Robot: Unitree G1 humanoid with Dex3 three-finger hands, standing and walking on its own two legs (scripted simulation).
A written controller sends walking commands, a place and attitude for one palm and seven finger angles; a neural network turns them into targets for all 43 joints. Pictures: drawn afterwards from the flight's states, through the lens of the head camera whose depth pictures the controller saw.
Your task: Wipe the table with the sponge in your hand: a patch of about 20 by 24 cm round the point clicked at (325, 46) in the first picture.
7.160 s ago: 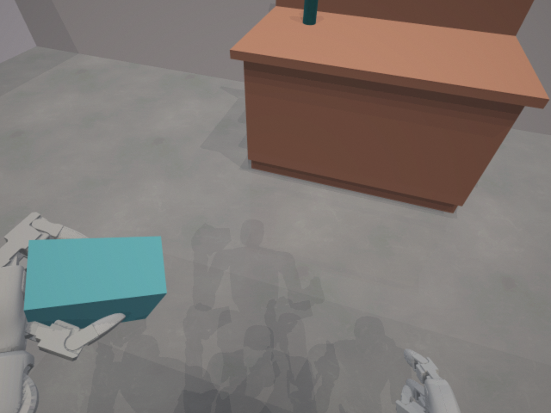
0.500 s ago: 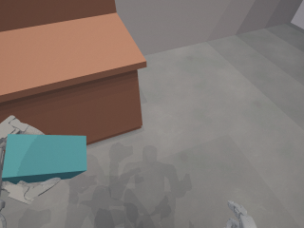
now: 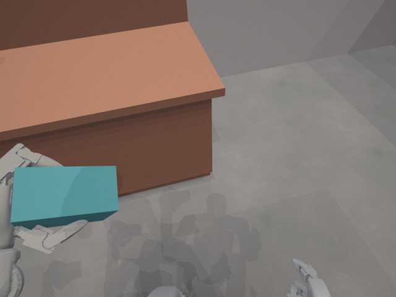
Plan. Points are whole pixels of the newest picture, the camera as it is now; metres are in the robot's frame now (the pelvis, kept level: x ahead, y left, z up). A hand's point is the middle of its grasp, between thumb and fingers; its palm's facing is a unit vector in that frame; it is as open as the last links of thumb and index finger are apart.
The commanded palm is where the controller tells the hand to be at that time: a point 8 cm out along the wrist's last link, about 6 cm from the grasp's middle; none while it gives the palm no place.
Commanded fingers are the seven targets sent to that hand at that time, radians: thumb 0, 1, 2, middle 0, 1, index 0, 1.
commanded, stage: take the last steps up to it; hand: left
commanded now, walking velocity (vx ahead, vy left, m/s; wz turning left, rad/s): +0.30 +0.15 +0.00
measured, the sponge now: (81, 197) +0.23 +0.19 +0.16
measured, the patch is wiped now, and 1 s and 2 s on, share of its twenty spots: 0.00 0.00 0.00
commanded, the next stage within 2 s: come to a stop and stand still in 1.20 s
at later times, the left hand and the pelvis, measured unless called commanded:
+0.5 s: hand (55, 137) +0.33 +0.27 +0.18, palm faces +0.32 -0.80 -0.51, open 10.7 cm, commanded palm +0.28 +0.33 +0.19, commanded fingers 0.00 0.10 1.30 -1.20 -1.60 -1.20 -1.60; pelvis +0.11 +0.06 -0.01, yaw -2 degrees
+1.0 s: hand (41, 96) +0.44 +0.35 +0.19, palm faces +0.34 -0.82 -0.47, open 10.7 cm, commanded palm +0.38 +0.40 +0.19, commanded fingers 0.00 0.10 1.30 -1.20 -1.60 -1.20 -1.60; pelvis +0.21 +0.12 +0.00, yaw -3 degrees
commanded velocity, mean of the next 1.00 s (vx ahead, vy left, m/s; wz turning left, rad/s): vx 0.25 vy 0.15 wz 0.04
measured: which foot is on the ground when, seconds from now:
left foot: up 0.00-0.20, down 0.22-0.48, up 0.50-0.78, down 0.80-1.00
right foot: down 0.00-0.22, up 0.24-0.46, down 0.48-0.82, up 0.84-1.00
